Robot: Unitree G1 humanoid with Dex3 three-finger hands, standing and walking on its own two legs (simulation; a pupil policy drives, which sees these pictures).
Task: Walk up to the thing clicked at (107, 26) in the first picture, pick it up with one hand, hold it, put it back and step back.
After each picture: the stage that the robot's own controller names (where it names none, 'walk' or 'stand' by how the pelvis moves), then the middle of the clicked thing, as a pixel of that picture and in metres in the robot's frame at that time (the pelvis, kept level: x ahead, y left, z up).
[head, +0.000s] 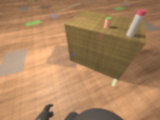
stand; (107, 22) +1.08 -0.13 +0.07
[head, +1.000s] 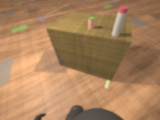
walk; (91, 23) +0.97 +0.12 +0.10
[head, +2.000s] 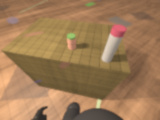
walk; (71, 41) +0.55 +0.22 +0.10
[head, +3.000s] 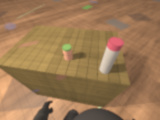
stand; (67, 52) +0.46 +0.21 +0.07
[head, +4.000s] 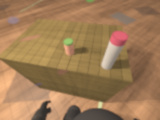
stand; (69, 47) +0.49 +0.20 +0.08
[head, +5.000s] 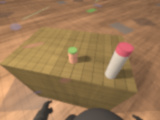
stand; (73, 55) +0.45 +0.17 +0.08
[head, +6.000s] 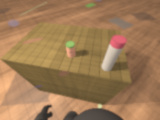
stand; (70, 49) +0.50 +0.20 +0.07
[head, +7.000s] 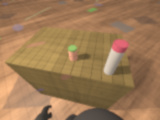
stand; (73, 53) +0.48 +0.18 +0.07
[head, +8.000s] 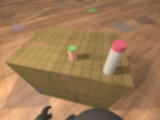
stand; (72, 53) +0.48 +0.18 +0.07
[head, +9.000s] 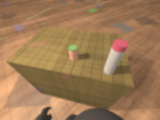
stand; (73, 52) +0.49 +0.18 +0.07
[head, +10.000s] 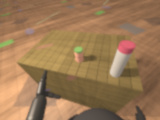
rise first; (79, 54) +0.48 +0.16 +0.07
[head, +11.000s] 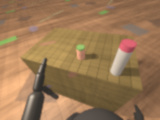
go down; (80, 52) +0.50 +0.15 +0.07
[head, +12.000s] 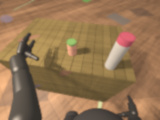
go down; (72, 47) +0.50 +0.14 +0.08
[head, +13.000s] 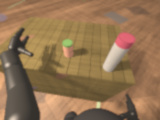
go down; (68, 48) +0.48 +0.15 +0.09
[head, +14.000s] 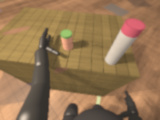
close in; (67, 40) +0.50 +0.15 +0.13
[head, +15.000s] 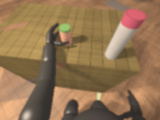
close; (66, 35) +0.52 +0.15 +0.14
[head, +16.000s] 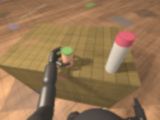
lift; (67, 57) +0.39 +0.16 +0.14
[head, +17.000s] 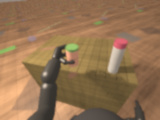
lift; (72, 55) +0.31 +0.14 +0.24
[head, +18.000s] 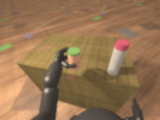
hold; (74, 59) +0.31 +0.12 +0.21
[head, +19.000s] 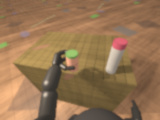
hold; (72, 61) +0.31 +0.13 +0.19
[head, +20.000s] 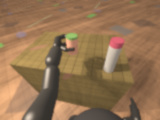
crouch; (72, 44) +0.41 +0.13 +0.24
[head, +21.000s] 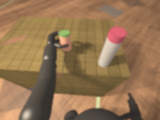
lower; (65, 40) +0.50 +0.14 +0.14
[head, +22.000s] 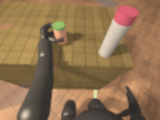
lower; (60, 33) +0.53 +0.14 +0.15
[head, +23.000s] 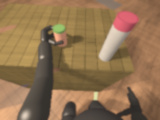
lower; (60, 36) +0.52 +0.15 +0.14
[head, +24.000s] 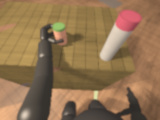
lower; (60, 34) +0.52 +0.15 +0.14
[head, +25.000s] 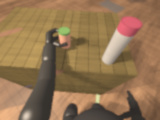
draw back; (65, 38) +0.51 +0.14 +0.13
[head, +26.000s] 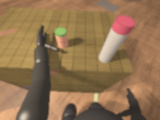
withdraw; (62, 38) +0.51 +0.15 +0.13
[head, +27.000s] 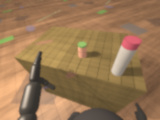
sink last; (82, 50) +0.50 +0.13 +0.11
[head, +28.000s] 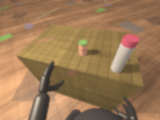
stand; (83, 48) +0.53 +0.13 +0.09
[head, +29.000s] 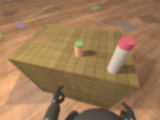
stand; (79, 49) +0.51 +0.13 +0.08
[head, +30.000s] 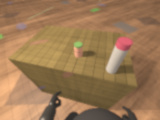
stand; (78, 49) +0.52 +0.14 +0.08
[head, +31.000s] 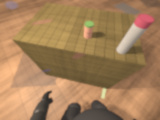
walk; (88, 30) +0.64 +0.06 +0.09
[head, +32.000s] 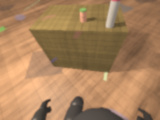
walk; (83, 15) +0.93 +0.16 +0.10
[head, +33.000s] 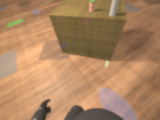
stand; (92, 6) +1.26 +0.11 +0.10
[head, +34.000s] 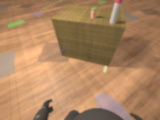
stand; (93, 13) +1.25 +0.08 +0.08
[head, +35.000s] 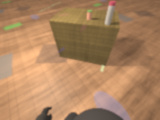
stand; (89, 15) +1.28 +0.11 +0.07
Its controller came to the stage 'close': yes
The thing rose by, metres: 0.19
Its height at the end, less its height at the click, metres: +0.00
